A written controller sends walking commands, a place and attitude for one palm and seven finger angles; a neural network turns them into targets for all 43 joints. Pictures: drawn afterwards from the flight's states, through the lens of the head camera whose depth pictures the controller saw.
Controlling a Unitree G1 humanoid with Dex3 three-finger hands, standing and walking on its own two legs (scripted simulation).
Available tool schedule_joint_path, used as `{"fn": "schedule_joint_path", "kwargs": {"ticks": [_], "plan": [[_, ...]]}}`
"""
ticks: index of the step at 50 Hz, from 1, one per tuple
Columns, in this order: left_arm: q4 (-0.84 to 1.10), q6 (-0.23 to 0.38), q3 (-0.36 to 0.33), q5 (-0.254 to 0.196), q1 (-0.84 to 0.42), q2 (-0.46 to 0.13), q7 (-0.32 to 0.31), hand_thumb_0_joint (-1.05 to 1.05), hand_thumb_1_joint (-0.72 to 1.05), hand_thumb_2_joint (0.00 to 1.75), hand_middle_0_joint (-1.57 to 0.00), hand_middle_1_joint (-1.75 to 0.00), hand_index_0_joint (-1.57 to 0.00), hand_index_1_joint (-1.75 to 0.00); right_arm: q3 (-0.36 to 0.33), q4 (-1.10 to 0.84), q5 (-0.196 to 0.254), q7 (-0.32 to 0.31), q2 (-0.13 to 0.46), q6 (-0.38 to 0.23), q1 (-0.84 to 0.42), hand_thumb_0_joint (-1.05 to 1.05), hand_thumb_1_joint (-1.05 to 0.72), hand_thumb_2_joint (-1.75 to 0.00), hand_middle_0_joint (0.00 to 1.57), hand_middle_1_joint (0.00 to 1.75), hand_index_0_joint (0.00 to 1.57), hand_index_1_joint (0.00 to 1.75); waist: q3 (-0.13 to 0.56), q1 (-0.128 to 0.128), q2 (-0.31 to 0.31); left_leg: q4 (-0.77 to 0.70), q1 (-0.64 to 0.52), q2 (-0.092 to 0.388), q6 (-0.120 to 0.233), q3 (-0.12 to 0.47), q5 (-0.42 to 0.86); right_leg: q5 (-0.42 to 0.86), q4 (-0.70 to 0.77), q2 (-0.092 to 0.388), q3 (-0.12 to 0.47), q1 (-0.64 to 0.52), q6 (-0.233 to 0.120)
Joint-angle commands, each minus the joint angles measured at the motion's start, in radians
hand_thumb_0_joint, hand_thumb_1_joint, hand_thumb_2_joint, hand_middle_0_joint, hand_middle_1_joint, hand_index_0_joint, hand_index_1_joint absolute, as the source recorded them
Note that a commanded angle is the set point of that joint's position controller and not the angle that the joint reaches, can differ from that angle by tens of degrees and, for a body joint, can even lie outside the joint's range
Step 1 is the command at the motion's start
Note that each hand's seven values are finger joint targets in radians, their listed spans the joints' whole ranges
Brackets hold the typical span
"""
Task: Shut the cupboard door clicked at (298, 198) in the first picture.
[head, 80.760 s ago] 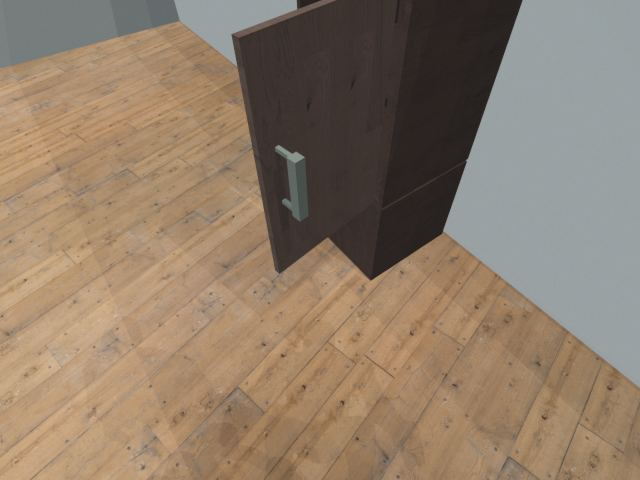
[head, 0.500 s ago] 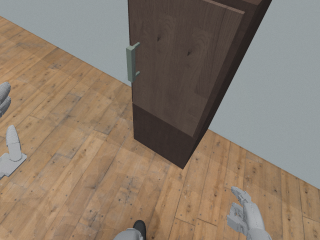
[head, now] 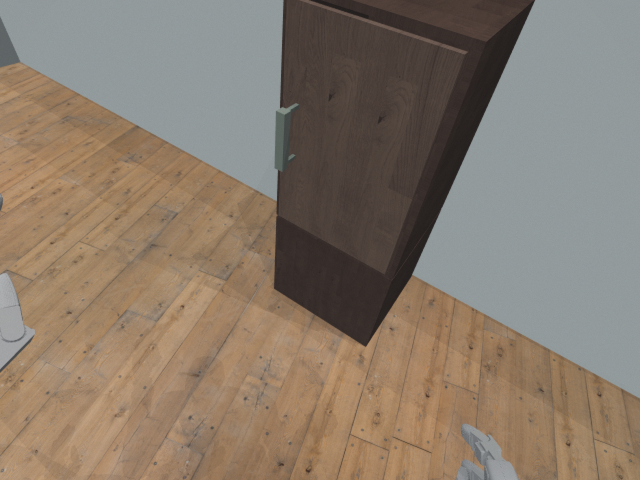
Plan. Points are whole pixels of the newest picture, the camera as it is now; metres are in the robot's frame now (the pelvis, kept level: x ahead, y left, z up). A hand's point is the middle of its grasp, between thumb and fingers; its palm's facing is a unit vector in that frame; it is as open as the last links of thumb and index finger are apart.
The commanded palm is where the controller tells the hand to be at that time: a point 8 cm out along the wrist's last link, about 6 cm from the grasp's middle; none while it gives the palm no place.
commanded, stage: stop stepping back and stand still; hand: left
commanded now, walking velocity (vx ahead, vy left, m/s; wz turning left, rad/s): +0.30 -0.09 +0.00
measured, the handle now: (287, 137) +0.87 +0.09 -0.04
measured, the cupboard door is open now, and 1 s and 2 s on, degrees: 0 0 0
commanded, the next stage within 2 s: let the arm hang, fingers relaxed in 0.46 s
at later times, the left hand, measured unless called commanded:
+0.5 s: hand out of the picture +0.18 +0.27 +0.17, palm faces +0.48 -0.75 -0.45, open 7.4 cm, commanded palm +0.11 +0.30 +0.18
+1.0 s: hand out of the picture +0.00 +0.21 -0.17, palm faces +0.08 -0.98 -0.19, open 6.9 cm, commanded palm none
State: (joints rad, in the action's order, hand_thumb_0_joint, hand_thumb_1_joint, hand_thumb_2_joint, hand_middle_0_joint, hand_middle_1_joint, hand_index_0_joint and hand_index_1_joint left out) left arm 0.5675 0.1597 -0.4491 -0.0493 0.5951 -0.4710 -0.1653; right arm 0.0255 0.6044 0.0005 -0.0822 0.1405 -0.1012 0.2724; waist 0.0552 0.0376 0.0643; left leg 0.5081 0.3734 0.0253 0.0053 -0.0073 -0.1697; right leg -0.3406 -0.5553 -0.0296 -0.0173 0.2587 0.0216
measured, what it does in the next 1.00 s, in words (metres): steps on the spot: right foot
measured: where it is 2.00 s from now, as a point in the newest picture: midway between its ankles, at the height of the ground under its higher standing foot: outside the picture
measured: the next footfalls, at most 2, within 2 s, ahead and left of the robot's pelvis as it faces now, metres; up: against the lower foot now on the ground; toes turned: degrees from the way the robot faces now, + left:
right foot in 0.04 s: +0.02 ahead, -0.08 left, +0.00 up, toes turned +0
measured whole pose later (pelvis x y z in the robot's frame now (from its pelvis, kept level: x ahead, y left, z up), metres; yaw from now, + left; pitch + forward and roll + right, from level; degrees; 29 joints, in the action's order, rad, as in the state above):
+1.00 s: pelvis +0.00 +0.02 +0.01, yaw +2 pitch -2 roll -1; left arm -1.01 -0.02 -0.02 0.01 0.31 -0.21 -0.02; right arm 0.01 1.02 -0.02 -0.04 0.17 0.02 0.28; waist -0.03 0.00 0.04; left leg 0.46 0.20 0.02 0.01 -0.03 -0.23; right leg -0.26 -0.41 -0.02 -0.05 0.12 -0.03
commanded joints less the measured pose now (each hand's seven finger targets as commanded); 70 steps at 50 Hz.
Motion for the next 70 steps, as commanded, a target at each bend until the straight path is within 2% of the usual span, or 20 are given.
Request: {"fn": "schedule_joint_path", "kwargs": {"ticks": [1, 4, 7, 8, 13, 14, 16, 17, 19, 22, 25, 27, 28, 30, 34, 36, 39, 44, 57, 70], "plan": [[0.114, 0.052, -0.101, 0.002, -0.079, -0.12, -0.022, 0.0, 0.9, 0.9, -0.2, -0.3, -0.2, -0.3, -0.058, -0.118, -0.004, 0.0, 0.187, -0.05, -0.111, 0.0, -0.9, -0.9, 0.2, 0.3, 0.2, 0.3, 0.011, -0.014, -0.262, -0.283, 0.11, 0.118, 0.01, 0.125, -0.503, -0.048, 0.12, -0.027, -0.03, -0.146, -0.035], [0.077, 0.022, -0.068, -0.003, -0.092, -0.102, -0.021, 0.0, 0.9, 0.9, -0.2, -0.3, -0.2, -0.3, -0.064, -0.116, -0.005, 0.002, 0.182, -0.028, -0.111, 0.0, -0.9, -0.9, 0.2, 0.3, 0.2, 0.3, 0.049, -0.02, -0.124, -0.101, 0.029, 0.053, 0.002, 0.052, -0.43, -0.196, 0.191, 0.035, 0.074, -0.062, -0.099], [0.076, 0.004, -0.073, -0.002, -0.132, -0.126, -0.033, 0.0, 0.9, 0.9, -0.2, -0.3, -0.2, -0.3, -0.062, -0.104, -0.009, 0.004, 0.178, 0.002, -0.12, 0.0, -0.9, -0.9, 0.2, 0.3, 0.2, 0.3, -0.021, -0.028, 0.112, 0.342, 0.139, -0.001, -0.008, -0.015, -0.217, -0.372, 0.373, 0.269, 0.42, 0.024, -0.238], [0.081, 0.012, -0.036, 0.002, -0.186, -0.105, -0.033, 0.0, 0.9, 0.9, -0.2, -0.3, -0.2, -0.3, -0.06, -0.1, -0.005, 0.007, 0.176, 0.004, -0.127, 0.0, -0.9, -0.9, 0.2, 0.3, 0.2, 0.3, -0.059, -0.025, 0.125, 0.423, 0.2, 0.009, -0.008, 0.008, -0.206, -0.331, 0.376, 0.316, 0.431, 0.016, -0.264], [0.094, 0.049, -0.03, 0.028, -0.322, -0.135, -0.039, 0.0, 0.9, 0.9, -0.2, -0.3, -0.2, -0.3, -0.054, -0.092, -0.008, -0.017, 0.179, -0.006, -0.131, 0.0, -0.9, -0.9, 0.2, 0.3, 0.2, 0.3, -0.106, -0.007, -0.081, 0.1, -0.128, 0.014, 0.012, -0.056, -0.19, -0.331, 0.23, 0.201, 0.153, 0.23, -0.167], [0.115, 0.052, -0.028, 0.023, -0.313, -0.127, -0.037, 0.0, 0.9, 0.9, -0.2, -0.3, -0.2, -0.3, -0.059, -0.103, -0.005, -0.021, 0.194, -0.01, -0.123, 0.0, -0.9, -0.9, 0.2, 0.3, 0.2, 0.3, -0.107, -0.004, -0.163, 0.0, -0.161, 0.04, 0.034, 0.02, -0.271, -0.308, 0.129, 0.144, 0.109, 0.25, -0.136], [0.177, 0.07, -0.06, 0.012, -0.264, -0.123, -0.039, 0.0, 0.9, 0.9, -0.2, -0.3, -0.2, -0.3, -0.06, -0.132, 0.001, -0.019, 0.214, -0.025, -0.115, 0.0, -0.9, -0.9, 0.2, 0.3, 0.2, 0.3, -0.071, -0.007, -0.368, -0.272, -0.156, 0.247, 0.134, 0.416, -0.483, -0.143, -0.181, -0.02, -0.021, 0.246, -0.037], [0.172, 0.082, -0.096, 0.01, -0.252, -0.163, -0.03, 0.0, 0.9, 0.9, -0.2, -0.3, -0.2, -0.3, -0.054, -0.115, -0.003, -0.017, 0.19, -0.034, -0.12, 0.0, -0.9, -0.9, 0.2, 0.3, 0.2, 0.3, -0.047, -0.009, -0.387, -0.377, -0.072, 0.28, 0.136, 0.483, -0.653, -0.172, -0.301, -0.02, 0.007, 0.197, -0.028], [0.149, 0.076, -0.101, 0.014, -0.176, -0.139, -0.022, 0.0, 0.9, 0.9, -0.2, -0.3, -0.2, -0.3, -0.051, -0.121, -0.011, -0.01, 0.17, -0.048, -0.133, 0.0, -0.9, -0.9, 0.2, 0.3, 0.2, 0.3, -0.057, -0.023, -0.301, -0.355, 0.036, 0.271, 0.141, 0.395, -0.571, -0.114, -0.279, 0.019, 0.031, 0.101, -0.028], [0.131, 0.069, -0.099, 0.015, -0.088, -0.122, -0.018, 0.0, 0.9, 0.9, -0.2, -0.3, -0.2, -0.3, -0.055, -0.119, 0.0, 0.006, 0.181, -0.049, -0.121, 0.0, -0.9, -0.9, 0.2, 0.3, 0.2, 0.3, -0.011, -0.038, -0.238, -0.219, 0.104, 0.158, 0.057, 0.115, -0.445, -0.024, 0.047, 0.002, -0.033, -0.13, -0.029], [0.083, 0.063, -0.09, 0.011, -0.106, -0.114, -0.02, 0.0, 0.9, 0.9, -0.2, -0.3, -0.2, -0.3, -0.064, -0.12, -0.004, 0.013, 0.179, -0.034, -0.102, 0.0, -0.9, -0.9, 0.2, 0.3, 0.2, 0.3, -0.014, -0.023, -0.019, 0.071, 0.069, 0.032, 0.003, -0.006, -0.275, -0.155, 0.267, 0.163, 0.259, -0.023, -0.116], [0.068, 0.047, -0.078, 0.008, -0.13, -0.114, -0.031, 0.0, 0.9, 0.9, -0.2, -0.3, -0.2, -0.3, -0.071, -0.11, 0.004, 0.019, 0.185, -0.02, -0.11, 0.0, -0.9, -0.9, 0.2, 0.3, 0.2, 0.3, -0.041, -0.024, 0.052, 0.256, 0.084, 0.015, -0.008, 0.011, -0.167, -0.122, 0.352, 0.284, 0.442, 0.015, -0.183], [-0.657, -0.092, 0.323, 0.107, -0.156, 0.094, 0.119, 0.0, 0.9, 0.9, -0.2, -0.3, -0.2, -0.3, -0.092, 0.06, -0.023, 0.102, 0.271, -0.056, -0.14, 0.0, -0.9, -0.9, 0.2, 0.3, 0.2, 0.3, -0.108, 0.022, -0.005, 0.346, 0.162, 0.073, -0.006, 0.026, -0.138, 0.54, 0.118, 0.355, 0.219, 0.042, -0.191], [-0.715, -0.154, 0.343, 0.085, -0.166, 0.164, 0.154, 0.0, 0.9, 0.9, -0.2, -0.3, -0.2, -0.3, -0.066, 0.062, -0.014, 0.09, 0.168, 0.028, -0.027, 0.0, -0.9, -0.9, 0.2, 0.3, 0.2, 0.3, 0.01, 0.001, 0.035, 0.198, 0.054, 0.022, -0.014, 0.022, -0.14, 0.689, 0.002, 0.241, 0.128, -0.033, -0.148], [-0.929, -0.152, 0.379, 0.083, -0.222, 0.137, 0.152, 0.0, 0.9, 0.9, -0.2, -0.3, -0.2, -0.3, -0.064, 0.063, -0.034, 0.078, 0.217, 0.068, -0.046, 0.0, -0.9, -0.9, 0.2, 0.3, 0.2, 0.3, 0.029, -0.038, 0.226, 0.102, -0.07, 0.033, 0.017, 0.042, 0.184, 0.703, 0.032, 0.178, 0.098, -0.076, -0.075], [-1.062, -0.155, 0.383, 0.077, -0.259, 0.114, 0.146, 0.0, 0.9, 0.9, -0.2, -0.3, -0.2, -0.3, -0.061, 0.104, -0.033, 0.072, 0.212, 0.083, -0.037, 0.0, -0.9, -0.9, 0.2, 0.3, 0.2, 0.3, 0.035, -0.032, 0.177, 0.056, -0.12, 0.03, 0.015, 0.043, 0.237, 0.734, 0.033, 0.176, 0.094, -0.113, -0.072], [-1.253, -0.159, 0.401, 0.062, -0.29, 0.124, 0.139, 0.0, 0.9, 0.9, -0.2, -0.3, -0.2, -0.3, -0.042, 0.203, -0.027, 0.064, 0.185, 0.088, -0.029, 0.0, -0.9, -0.9, 0.2, 0.3, 0.2, 0.3, 0.023, -0.033, -0.078, -0.024, -0.194, 0.059, 0.02, 0.051, 0.306, 0.455, 0.076, 0.138, 0.079, -0.1, -0.054], [-1.452, -0.156, 0.394, 0.063, -0.248, 0.181, 0.139, 0.0, 0.9, 0.9, -0.2, -0.3, -0.2, -0.3, -0.04, 0.31, -0.025, 0.045, 0.14, 0.088, -0.008, 0.0, -0.9, -0.9, 0.2, 0.3, 0.2, 0.3, -0.006, -0.043, -0.251, -0.09, -0.202, 0.071, 0.029, 0.059, 0.217, 0.297, 0.176, 0.115, 0.077, -0.134, -0.069], [-1.668, -0.155, 0.431, 0.058, -0.193, 0.205, 0.138, 0.0, 0.9, 0.9, -0.2, -0.3, -0.2, -0.3, -0.036, 0.461, -0.009, 0.038, 0.129, 0.094, 0.09, 0.0, -0.9, -0.9, 0.2, 0.3, 0.2, 0.3, -0.127, -0.038, -0.049, -0.184, -0.2, 0.081, 0.038, 0.063, 0.048, 0.169, 0.254, 0.113, 0.076, -0.094, -0.064], [-1.708, -0.159, 0.436, 0.064, -0.132, 0.261, 0.128, 0.0, 0.9, 0.9, -0.2, -0.3, -0.2, -0.3, -0.04, 0.503, -0.014, 0.038, 0.079, 0.099, 0.153, 0.0, -0.9, -0.9, 0.2, 0.3, 0.2, 0.3, -0.193, -0.035, -0.068, -0.233, -0.131, 0.067, 0.041, 0.078, -0.155, 0.072, 0.235, 0.105, 0.079, -0.025, -0.059]]}}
